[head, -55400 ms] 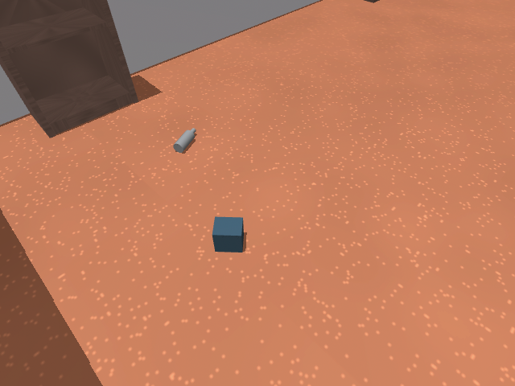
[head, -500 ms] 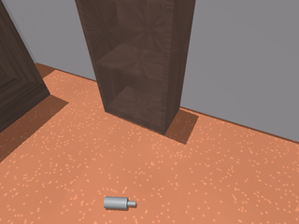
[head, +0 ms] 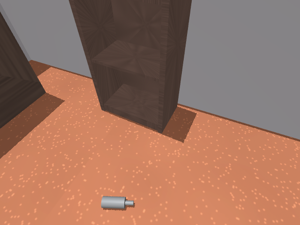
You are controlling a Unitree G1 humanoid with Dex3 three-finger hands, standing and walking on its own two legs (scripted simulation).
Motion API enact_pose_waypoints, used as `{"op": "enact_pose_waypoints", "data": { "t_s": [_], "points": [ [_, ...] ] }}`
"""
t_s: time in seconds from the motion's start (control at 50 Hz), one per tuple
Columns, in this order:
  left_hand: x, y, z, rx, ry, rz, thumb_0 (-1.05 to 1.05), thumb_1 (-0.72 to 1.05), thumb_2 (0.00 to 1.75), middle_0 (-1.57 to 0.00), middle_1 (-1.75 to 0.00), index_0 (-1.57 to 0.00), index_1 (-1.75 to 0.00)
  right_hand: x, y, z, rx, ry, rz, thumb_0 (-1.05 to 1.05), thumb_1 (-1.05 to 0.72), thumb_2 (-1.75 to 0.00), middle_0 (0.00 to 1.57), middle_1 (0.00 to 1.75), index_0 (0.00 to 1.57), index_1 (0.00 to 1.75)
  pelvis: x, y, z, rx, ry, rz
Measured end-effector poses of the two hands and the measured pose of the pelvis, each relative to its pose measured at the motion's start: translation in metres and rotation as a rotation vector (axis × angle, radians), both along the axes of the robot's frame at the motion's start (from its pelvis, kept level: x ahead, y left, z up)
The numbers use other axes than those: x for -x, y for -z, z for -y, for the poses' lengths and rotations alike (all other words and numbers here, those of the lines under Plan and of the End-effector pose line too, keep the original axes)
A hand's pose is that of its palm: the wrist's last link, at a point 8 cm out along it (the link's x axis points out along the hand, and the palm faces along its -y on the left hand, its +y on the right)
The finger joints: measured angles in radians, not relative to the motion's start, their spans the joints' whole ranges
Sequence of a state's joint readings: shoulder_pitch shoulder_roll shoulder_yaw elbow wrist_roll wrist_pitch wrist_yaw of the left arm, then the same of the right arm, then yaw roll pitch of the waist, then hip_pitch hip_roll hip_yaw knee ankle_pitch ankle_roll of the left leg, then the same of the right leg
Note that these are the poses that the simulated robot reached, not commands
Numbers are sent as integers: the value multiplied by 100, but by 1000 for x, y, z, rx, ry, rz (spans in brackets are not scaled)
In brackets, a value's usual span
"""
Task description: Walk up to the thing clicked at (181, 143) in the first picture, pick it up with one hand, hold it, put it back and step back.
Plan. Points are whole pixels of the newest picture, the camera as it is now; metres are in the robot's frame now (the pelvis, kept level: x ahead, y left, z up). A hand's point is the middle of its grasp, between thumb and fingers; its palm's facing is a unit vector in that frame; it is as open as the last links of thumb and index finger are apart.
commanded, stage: stand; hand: left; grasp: from above
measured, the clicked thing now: (118, 202) +0.42 +0.23 -0.75
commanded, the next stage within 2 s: step back in 1.12 s
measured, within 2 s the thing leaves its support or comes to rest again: neither
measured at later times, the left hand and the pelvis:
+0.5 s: hand out of the picture +0.08 +0.24 -0.16, palm faces +0.01 -0.95 -0.32, open 7.4 cm; pelvis +0.01 +0.00 +0.00, yaw +0 degrees
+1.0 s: hand out of the picture +0.08 +0.25 -0.16, palm faces -0.01 -0.94 -0.34, open 7.4 cm; pelvis +0.01 +0.00 +0.00, yaw +0 degrees
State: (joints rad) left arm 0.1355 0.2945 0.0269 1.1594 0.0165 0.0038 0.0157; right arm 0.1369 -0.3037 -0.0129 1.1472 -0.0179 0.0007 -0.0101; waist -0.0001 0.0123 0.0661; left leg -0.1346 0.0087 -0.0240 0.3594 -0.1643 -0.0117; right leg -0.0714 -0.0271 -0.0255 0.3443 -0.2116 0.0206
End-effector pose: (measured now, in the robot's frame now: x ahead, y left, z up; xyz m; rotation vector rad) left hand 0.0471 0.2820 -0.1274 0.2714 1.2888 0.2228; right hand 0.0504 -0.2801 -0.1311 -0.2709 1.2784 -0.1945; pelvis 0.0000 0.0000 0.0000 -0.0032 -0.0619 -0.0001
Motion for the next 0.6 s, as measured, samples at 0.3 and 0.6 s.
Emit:
{"op": "enact_pose_waypoints", "data": {
  "t_s": [0.3, 0.6],
  "points": [
    [-18, 1, 6, 13, 3, 13, 0, 91, 90, -20, -30, -20, -30, -18, -1, -3, -4, -5, 15, 0, -90, -90, 21, 30, 20, 30, -11, -1, 1, 0, 4, -8],
    [-29, -5, -6, -9, 19, 46, 0, 90, 90, -20, -30, -20, -30, -27, -8, 7, 21, -9, 44, 0, -90, -90, 21, 30, 20, 30, -11, -1, 0, 0, 5, -8]
  ]
}}
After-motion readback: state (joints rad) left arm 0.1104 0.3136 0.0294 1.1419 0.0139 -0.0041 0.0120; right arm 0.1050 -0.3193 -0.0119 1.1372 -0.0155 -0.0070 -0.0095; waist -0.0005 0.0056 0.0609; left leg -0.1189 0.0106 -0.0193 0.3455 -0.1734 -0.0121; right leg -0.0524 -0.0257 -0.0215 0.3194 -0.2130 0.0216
